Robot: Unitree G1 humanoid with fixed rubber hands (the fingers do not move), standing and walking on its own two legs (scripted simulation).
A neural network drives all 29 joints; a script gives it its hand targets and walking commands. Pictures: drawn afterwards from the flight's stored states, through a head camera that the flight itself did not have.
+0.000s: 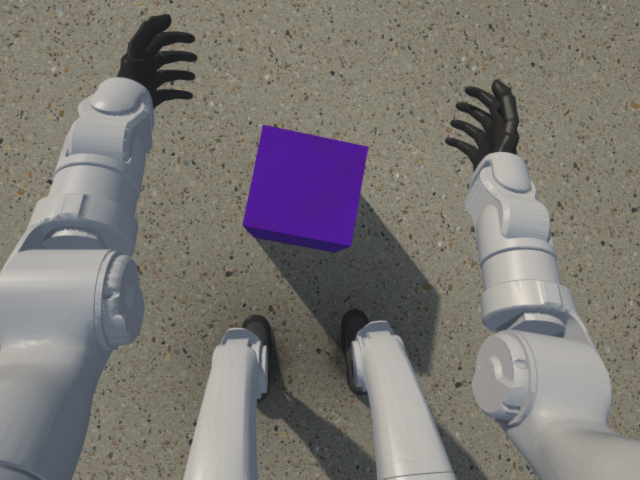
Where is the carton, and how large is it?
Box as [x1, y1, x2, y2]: [242, 125, 367, 251]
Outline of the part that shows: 263,125 242,225 253,236 329,251 337,251 349,246 351,243 367,147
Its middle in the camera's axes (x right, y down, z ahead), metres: -0.04 -0.09 +0.87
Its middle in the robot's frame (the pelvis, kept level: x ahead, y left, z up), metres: +0.50 -0.02 -0.52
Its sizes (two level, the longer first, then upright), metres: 0.210 0.200 0.250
